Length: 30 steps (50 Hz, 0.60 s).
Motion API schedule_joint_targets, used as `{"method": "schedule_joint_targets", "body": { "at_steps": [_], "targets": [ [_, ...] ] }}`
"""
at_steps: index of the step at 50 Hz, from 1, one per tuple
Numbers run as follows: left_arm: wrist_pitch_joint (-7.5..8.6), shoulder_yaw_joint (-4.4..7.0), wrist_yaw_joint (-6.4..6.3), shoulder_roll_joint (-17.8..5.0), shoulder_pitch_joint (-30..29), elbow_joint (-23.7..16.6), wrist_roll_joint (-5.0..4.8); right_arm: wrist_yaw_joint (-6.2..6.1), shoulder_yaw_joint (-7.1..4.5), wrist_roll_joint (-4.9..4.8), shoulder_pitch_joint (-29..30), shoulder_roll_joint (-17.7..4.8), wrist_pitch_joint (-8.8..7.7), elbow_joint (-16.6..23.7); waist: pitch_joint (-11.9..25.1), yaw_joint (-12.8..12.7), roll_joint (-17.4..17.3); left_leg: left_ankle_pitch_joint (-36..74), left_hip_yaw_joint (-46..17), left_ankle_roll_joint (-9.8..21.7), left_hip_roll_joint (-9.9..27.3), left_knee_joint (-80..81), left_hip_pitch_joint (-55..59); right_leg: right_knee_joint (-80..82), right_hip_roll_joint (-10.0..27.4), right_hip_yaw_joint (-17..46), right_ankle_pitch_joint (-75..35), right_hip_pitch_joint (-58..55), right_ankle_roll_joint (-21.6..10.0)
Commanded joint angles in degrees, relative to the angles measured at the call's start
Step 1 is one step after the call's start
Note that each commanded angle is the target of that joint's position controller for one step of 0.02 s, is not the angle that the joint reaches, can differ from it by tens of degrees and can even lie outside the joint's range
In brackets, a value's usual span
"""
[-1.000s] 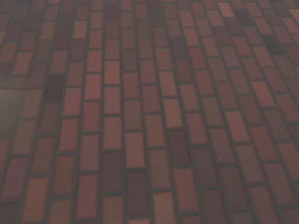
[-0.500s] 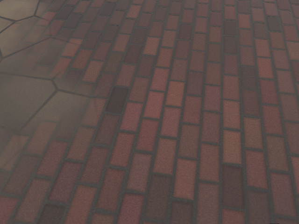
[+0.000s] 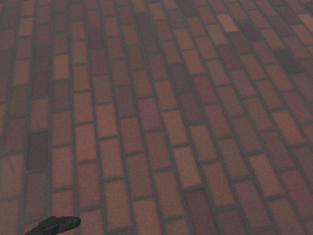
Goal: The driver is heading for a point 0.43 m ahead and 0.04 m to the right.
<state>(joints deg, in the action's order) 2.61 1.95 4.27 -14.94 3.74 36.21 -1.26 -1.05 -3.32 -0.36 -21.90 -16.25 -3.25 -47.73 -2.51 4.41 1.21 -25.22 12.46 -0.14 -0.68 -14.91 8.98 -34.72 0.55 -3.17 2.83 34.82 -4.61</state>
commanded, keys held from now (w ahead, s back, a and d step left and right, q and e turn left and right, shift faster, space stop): w+e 0.18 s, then w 0.14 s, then no key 0.68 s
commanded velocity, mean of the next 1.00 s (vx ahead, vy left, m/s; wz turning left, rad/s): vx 0.27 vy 0.00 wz -0.22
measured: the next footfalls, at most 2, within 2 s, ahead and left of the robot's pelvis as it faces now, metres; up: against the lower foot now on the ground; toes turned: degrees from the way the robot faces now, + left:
right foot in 0.04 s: +0.20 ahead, -0.08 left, +0.00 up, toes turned -3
left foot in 0.50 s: +0.51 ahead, +0.08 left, +0.00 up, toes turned -13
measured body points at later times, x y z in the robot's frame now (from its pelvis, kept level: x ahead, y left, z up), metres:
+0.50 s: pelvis +0.30 +0.00 +0.01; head +0.33 -0.01 +0.46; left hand +0.40 +0.28 -0.11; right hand +0.46 -0.27 -0.07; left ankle +0.47 +0.09 -0.72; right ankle +0.16 -0.08 -0.72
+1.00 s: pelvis +0.40 -0.02 +0.01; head +0.41 -0.03 +0.46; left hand +0.56 +0.21 -0.10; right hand +0.47 -0.28 -0.11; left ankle +0.47 +0.09 -0.72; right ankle +0.37 -0.15 -0.72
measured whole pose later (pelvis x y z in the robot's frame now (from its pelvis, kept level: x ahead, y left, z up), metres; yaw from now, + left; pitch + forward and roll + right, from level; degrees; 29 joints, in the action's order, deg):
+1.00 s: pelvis +0.40 -0.02 +0.01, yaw -13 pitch -1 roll +1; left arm -0.1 1.4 -1.8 -13.4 13.9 45.4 0.9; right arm 0.2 -0.7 0.9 -9.4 -13.4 -1.0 -48.2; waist -1.3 0.3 -0.5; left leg -12.5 0.7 0.5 -1.0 -29.9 -16.5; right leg -32.4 1.3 2.6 18.0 13.5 1.4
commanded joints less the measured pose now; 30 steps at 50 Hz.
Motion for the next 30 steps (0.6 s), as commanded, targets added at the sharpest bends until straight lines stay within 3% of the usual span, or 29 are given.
{"method": "schedule_joint_targets", "body": {
  "at_steps": [1,2,3,4,5,6,7,8,10,13,16,20,22,24,25,26,27,28,29,30],
  "targets": [
    [0.13,4.48,-0.54,-10.57,12.2,-2.28,-0.23,-1.17,-2.92,-0.31,2.4,-12.44,0.78,3.94,8.66,-11.05,-6.51,74.04,-1.33,4.53,14.23,-25.12,-5.3,2.06,-5.88,-3.13,3.54,-20.66,-4.93],
    [-0.65,6.0,-1.82,-14.27,20.8,-0.67,-0.21,-1.36,-2.23,0.24,1.89,-11.16,0.26,5.09,14.06,-14.85,-1.5,55.63,-1.75,2.65,11.67,-41.81,-19.24,3.44,-0.16,7.34,3.21,-38.93,-7.95],
    [-0.24,6.5,-2.17,-19.32,18.78,-1.28,-0.4,0.25,0.72,1.92,-5.6,-1.92,-1.35,7.68,20.01,-6.62,13.14,-6.06,-7.47,-0.94,-1.09,-63.36,-45.87,6.93,15.67,40.75,12.49,-59.22,-19.63],
    [0.18,5.33,-2.38,-14.28,20.99,-2.2,-0.15,1.28,-0.12,0.1,1.1,-7.43,-3.68,8.23,25.7,-11.73,6.33,-7.84,-19.57,-0.07,-1.47,-68.41,-51.17,15.18,17.84,51.09,18.75,-60.55,-20.39],
    [0.66,4.64,-2.45,-12.29,18.57,-1.76,0.42,1.71,-0.72,-2.02,7.43,-9.56,-4.74,10.75,16.02,-11.82,3.56,-2.03,-19.72,0.97,1.31,-66.01,-54.65,17.52,16.12,42.43,15.29,-53.54,-16.82],
    [0.97,4.37,-2.49,-11.44,14.81,-2.04,0.23,1.4,-0.29,-1.48,8.91,-8.58,-5.32,11.39,10.0,-8.9,-1.99,2.64,-19.06,1.28,3.72,-60.49,-53.24,18.02,13.64,35.86,9.05,-44.24,-15.02],
    [1.07,3.96,-2.53,-10.12,11.35,-2.71,0.35,1.0,-0.52,-0.13,9.0,-8.42,-5.26,10.93,6.45,-6.47,-3.56,4.59,-18.43,0.69,5.25,-55.77,-50.34,18.63,11.31,30.84,2.09,-36.79,-13.85],
    [1.21,3.56,-2.77,-9.18,9.47,-3.5,1.2,0.96,-0.82,0.5,7.59,-8.76,-4.64,10.69,5.52,-4.46,-1.86,6.1,-18.78,0.05,6.31,-54.1,-46.46,19.88,9.86,27.99,-2.92,-31.57,-13.8],
    [1.43,3.36,-3.11,-8.62,8.15,-3.17,1.02,0.92,-0.71,1.14,5.46,-7.91,-3.25,9.97,4.65,-2.71,-0.55,7.5,-17.45,-2.01,7.15,-50.05,-43.73,21.75,8.64,24.19,-8.14,-25.93,-14.0],
    [1.68,3.36,-3.95,-9.66,10.24,-0.96,0.86,0.71,0.33,1.53,9.04,-5.26,-2.23,10.79,2.67,-3.87,0.5,15.24,-15.05,-4.53,7.3,-40.52,-43.33,22.83,6.47,17.39,-13.27,-20.44,-12.61],
    [1.36,3.24,-4.38,-10.01,12.7,0.89,0.52,1.2,1.22,1.21,16.06,-3.47,-2.71,11.86,2.06,-7.23,1.89,29.44,-13.82,-4.26,5.31,-25.82,-39.02,21.9,3.18,12.79,-8.11,-18.95,-8.84],
    [0.55,3.11,-4.73,-10.49,16.85,3.85,0.45,2.26,0.76,0.92,21.31,-4.75,-3.84,13.24,1.71,-9.64,3.13,34.76,-13.8,-2.22,1.99,-16.01,-37.04,17.09,5.39,15.01,-13.16,-24.8,-6.9],
    [0.02,2.97,-5.02,-10.13,16.88,4.54,0.7,2.66,0.01,1.26,20.12,-6.08,-4.16,13.02,3.17,-8.48,4.07,31.4,-14.72,-0.23,1.26,-13.42,-36.33,12.42,7.13,17.43,-16.02,-29.82,-5.49],
    [-0.39,2.84,-5.23,-9.7,14.15,4.26,0.77,2.62,-0.75,1.74,14.1,-7.09,-4.41,11.26,5.46,-4.37,4.66,32.37,-13.73,2.21,0.41,-9.65,-29.11,5.38,6.03,17.63,-22.16,-31.02,-3.29],
    [-0.3,2.38,-5.22,-8.33,14.08,3.59,1.19,2.32,-1.3,2.35,10.01,-9.23,-4.73,10.59,9.51,-2.61,2.21,47.39,-15.62,4.16,3.92,-9.81,-19.71,-2.19,2.63,16.0,-19.67,-28.44,-0.94],
    [0.24,1.22,-5.0,-5.31,19.32,3.14,2.08,2.01,-1.68,3.66,5.76,-12.49,-4.63,10.74,18.22,-3.35,-7.58,68.88,-26.68,11.05,15.9,-15.79,-0.54,-17.26,-1.9,14.58,0.57,-16.1,2.57],
    [0.19,0.62,-4.76,-4.66,26.69,5.7,1.18,2.34,-1.22,2.64,2.53,-9.39,-3.3,9.06,26.7,-3.16,-16.95,71.32,-39.93,19.38,25.42,-15.08,8.92,-31.69,-6.33,12.31,37.0,-7.15,5.97],
    [-0.58,1.71,-4.64,-9.55,24.96,6.19,0.3,2.72,-0.68,0.74,1.99,-7.15,-2.27,9.03,25.73,-1.91,-10.55,55.08,-41.98,18.23,23.52,-12.34,5.81,-35.62,-4.12,15.0,37.71,-4.68,6.56],
    [-1.68,2.16,-4.95,-10.37,19.18,5.05,-0.17,2.59,-0.38,0.24,6.36,-6.34,-1.5,9.37,18.15,-2.08,-6.66,43.14,-38.15,15.77,21.2,-9.62,-1.02,-36.88,-2.1,12.98,34.04,-1.83,7.51],
    [-2.85,2.12,-5.38,-9.78,15.59,4.27,0.21,2.52,0.52,0.54,11.0,-4.57,-0.93,9.89,12.45,-3.08,-4.55,36.13,-34.39,14.14,18.61,-6.84,-9.13,-33.97,-0.17,10.99,31.33,-1.98,8.14]
  ]
}}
